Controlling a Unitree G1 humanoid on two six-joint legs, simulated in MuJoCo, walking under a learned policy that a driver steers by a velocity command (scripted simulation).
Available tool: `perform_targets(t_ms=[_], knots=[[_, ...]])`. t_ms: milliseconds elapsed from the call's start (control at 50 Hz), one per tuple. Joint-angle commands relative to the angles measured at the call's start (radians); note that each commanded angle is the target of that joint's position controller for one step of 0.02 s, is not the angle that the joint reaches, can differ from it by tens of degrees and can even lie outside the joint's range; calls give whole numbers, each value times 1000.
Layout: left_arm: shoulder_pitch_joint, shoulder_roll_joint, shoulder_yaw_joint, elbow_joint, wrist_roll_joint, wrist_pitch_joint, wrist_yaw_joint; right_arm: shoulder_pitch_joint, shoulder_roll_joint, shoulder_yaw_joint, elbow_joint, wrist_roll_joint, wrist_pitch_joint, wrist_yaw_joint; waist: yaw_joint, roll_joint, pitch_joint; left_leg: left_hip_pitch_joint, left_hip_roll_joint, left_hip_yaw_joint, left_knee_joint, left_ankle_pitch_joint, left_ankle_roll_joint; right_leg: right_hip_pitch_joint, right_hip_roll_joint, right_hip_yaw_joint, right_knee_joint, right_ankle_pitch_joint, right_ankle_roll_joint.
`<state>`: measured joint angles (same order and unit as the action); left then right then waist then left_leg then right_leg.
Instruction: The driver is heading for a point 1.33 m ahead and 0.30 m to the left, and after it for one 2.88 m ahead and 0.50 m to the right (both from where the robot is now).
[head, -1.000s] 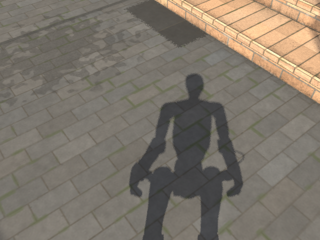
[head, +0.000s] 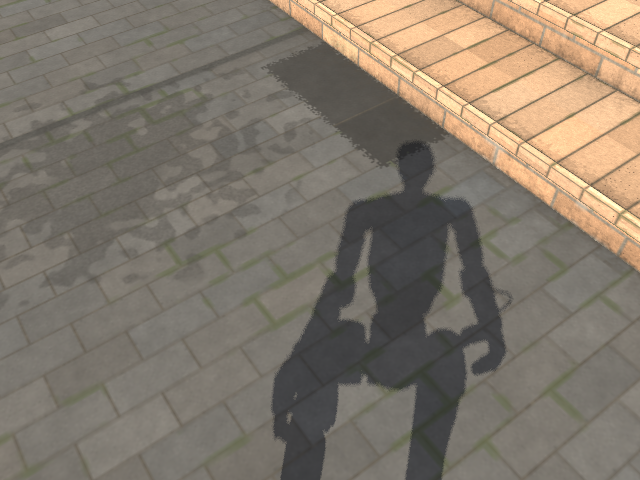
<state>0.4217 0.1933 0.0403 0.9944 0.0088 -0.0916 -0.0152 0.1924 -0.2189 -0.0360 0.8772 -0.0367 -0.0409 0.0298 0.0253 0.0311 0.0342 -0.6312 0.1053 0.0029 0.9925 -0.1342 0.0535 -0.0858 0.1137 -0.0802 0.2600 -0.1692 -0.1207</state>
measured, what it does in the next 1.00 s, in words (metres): walks ahead: left foot, then right foot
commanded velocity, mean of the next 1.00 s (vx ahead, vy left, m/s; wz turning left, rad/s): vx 0.50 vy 0.00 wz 0.03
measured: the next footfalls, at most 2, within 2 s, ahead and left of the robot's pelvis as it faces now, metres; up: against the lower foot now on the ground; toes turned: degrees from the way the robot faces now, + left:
left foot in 0.30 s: +0.34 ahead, +0.12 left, +0.00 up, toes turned +3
right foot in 0.84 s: +0.64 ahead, -0.07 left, +0.00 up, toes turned -5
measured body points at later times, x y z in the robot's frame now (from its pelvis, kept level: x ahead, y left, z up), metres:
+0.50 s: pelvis +0.29 +0.06 +0.00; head +0.31 +0.06 +0.45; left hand +0.33 +0.31 -0.15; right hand +0.31 -0.20 -0.14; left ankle +0.30 +0.11 -0.75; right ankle +0.28 -0.09 -0.66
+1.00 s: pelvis +0.56 +0.00 -0.01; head +0.58 -0.01 +0.44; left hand +0.63 +0.25 -0.14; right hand +0.56 -0.25 -0.16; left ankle +0.48 +0.12 -0.66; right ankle +0.60 -0.06 -0.75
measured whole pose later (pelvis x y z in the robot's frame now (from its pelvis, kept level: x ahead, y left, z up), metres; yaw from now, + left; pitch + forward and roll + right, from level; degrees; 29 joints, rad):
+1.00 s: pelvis +0.56 +0.00 -0.01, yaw +2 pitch -1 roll +0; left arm 0.21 0.20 0.05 0.97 0.02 -0.09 0.00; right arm 0.34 -0.21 -0.05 1.02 -0.02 -0.06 0.01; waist -0.02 0.03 0.05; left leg -0.40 0.03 0.00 1.15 -0.30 0.09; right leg -0.24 0.04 -0.15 0.42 -0.17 -0.09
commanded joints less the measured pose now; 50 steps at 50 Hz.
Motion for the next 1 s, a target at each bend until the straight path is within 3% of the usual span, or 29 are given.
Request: perform_targets(t_ms=[20,100,200,240,260,280,300,320,340,360,380,400,420,440,500,560,620,740,780,800,820,840,860,880,900,920,940,960,1000], knots=[[38,101,12,-30,-6,-17,4,-68,-40,-5,-59,5,-1,5,-8,-56,69,-60,10,22,-122,123,-23,-38,-275,200,-176,165,-86],[116,98,4,2,-2,-17,14,-199,-26,3,-91,12,-4,7,34,-76,76,-49,-25,57,-283,194,-26,53,-270,165,-149,289,-61],[166,114,3,39,17,-9,32,-295,-35,3,-127,14,-15,5,49,-90,86,-44,-65,75,-398,80,11,222,-320,165,-59,494,-80],[130,128,5,42,19,-7,37,-233,-46,-4,-112,15,-24,-2,4,-104,57,87,-109,94,-450,-2,47,228,-324,140,33,718,-62],[117,139,7,45,18,-6,37,-139,-62,-13,-81,14,-29,-11,-36,-113,8,213,-144,105,-474,-32,67,219,-317,130,137,850,-49],[97,144,7,45,13,-4,35,28,-85,-27,-25,9,-38,-21,-108,-95,-77,418,-163,110,-535,10,96,168,-288,100,313,863,-31],[76,131,0,22,3,-8,32,211,-145,-48,21,-14,-47,-34,-180,-61,-189,700,-27,-30,-531,-31,145,-32,-256,80,557,613,-16],[170,26,-21,-5,-39,-8,21,320,-251,-76,34,-36,-45,-38,-156,158,-343,1011,294,-512,-575,-116,286,-403,-88,-1,973,-30,38],[154,115,6,13,-14,-6,24,272,-204,-70,38,4,-33,-24,-139,69,-334,964,314,-688,-686,-106,305,-516,-56,120,1092,-321,22],[58,122,13,-19,-4,-6,23,157,-161,-57,29,22,-31,-20,-89,38,-159,809,266,-508,-716,-117,267,-567,-119,140,1079,-224,16],[-1,106,9,-33,2,-11,18,89,-104,-44,21,24,-39,-15,-68,0,-74,672,224,-394,-758,-34,238,-545,-153,134,1024,-155,18],[-23,92,12,-35,9,-3,15,66,-73,-34,27,21,-46,-16,-38,-5,-28,582,174,-307,-785,20,199,-509,-179,129,969,-127,23],[-9,75,10,-32,25,12,8,68,-41,-24,44,24,-51,-20,-8,11,-9,513,134,-239,-808,65,170,-461,-195,124,925,-113,35],[6,53,7,-25,29,25,0,89,-31,-19,60,23,-57,-22,4,21,-11,484,118,-200,-821,107,163,-430,-197,114,904,-104,45],[-59,45,8,-50,31,44,-13,161,-68,-25,99,28,-73,-24,16,19,16,466,93,-129,-855,193,168,-484,-212,83,842,-41,67],[-210,56,7,-101,26,49,-16,216,-70,-20,120,28,-71,-23,-10,23,56,486,67,-86,-879,229,158,-567,-228,55,704,75,87],[-335,43,-4,-138,16,45,-17,265,-70,-14,135,27,-71,-24,-41,28,67,513,51,-51,-878,286,141,-544,-210,26,521,166,93],[-476,65,-4,-188,13,37,-12,354,-89,-16,177,14,-62,-42,-75,34,88,711,116,-57,-823,381,148,-551,-174,12,350,122,53],[-447,73,3,-185,13,27,-9,333,-100,-19,181,9,-58,-49,-48,35,75,746,127,-41,-751,526,134,-477,-147,1,303,43,23],[-382,82,10,-165,14,21,-4,317,-109,-21,181,8,-57,-51,-17,41,41,742,121,-27,-671,659,121,-377,-115,-13,279,4,6],[-248,95,21,-119,16,13,4,301,-115,-23,182,10,-53,-50,41,27,-25,719,95,-3,-518,736,106,-216,-80,-31,223,17,-16],[-69,137,40,-61,31,2,14,294,-103,-18,172,15,-53,-47,105,-5,-127,590,52,28,-305,617,86,35,-122,20,209,30,-51],[81,241,65,-45,59,-5,26,333,-31,2,133,42,-54,-39,122,-153,-272,302,-39,74,45,187,52,331,-411,377,178,-81,-127],[71,263,75,-43,32,12,15,405,-26,-7,145,59,-52,-35,90,-281,-360,73,-191,24,312,-401,38,425,-569,763,21,-122,-227],[-48,206,63,-63,9,20,11,312,-93,-25,136,36,-44,-40,50,-119,-201,-3,-108,-56,345,-315,52,285,-517,626,0,-186,-181],[-139,138,44,-79,5,13,8,233,-76,-24,115,31,-47,-34,28,-68,-82,4,-69,-59,300,-223,52,128,-479,486,-39,-155,-147],[-178,94,32,-76,11,4,7,213,-49,-22,116,31,-43,-31,-3,-48,-18,48,-37,-58,238,-171,51,18,-432,376,-79,-83,-98],[-175,66,23,-62,9,-4,12,211,-39,-25,115,13,-29,-26,-27,-69,8,89,-19,-60,193,-150,44,-49,-394,293,-96,-17,-64],[-131,54,17,-36,8,-21,19,238,-10,-24,123,2,-3,-13,-50,-86,8,129,-20,-48,178,-121,33,-87,-366,196,-112,86,-40]])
